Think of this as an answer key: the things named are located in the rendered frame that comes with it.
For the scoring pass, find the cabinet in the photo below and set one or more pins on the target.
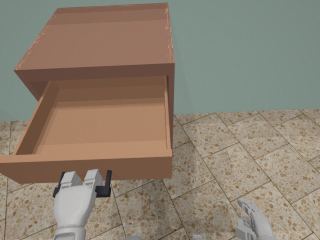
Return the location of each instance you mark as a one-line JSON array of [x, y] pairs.
[[101, 42]]

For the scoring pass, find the robot right hand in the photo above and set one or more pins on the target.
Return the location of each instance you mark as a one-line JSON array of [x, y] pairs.
[[256, 226]]

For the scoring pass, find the drawer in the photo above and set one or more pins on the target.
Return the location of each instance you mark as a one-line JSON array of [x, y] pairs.
[[118, 124]]

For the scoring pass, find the robot left forearm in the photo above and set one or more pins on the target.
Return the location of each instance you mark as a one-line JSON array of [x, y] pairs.
[[70, 233]]

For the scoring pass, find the robot left hand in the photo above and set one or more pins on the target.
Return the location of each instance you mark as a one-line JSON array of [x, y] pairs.
[[74, 202]]

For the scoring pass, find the handle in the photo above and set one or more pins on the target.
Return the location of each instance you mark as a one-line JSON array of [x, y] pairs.
[[103, 191]]

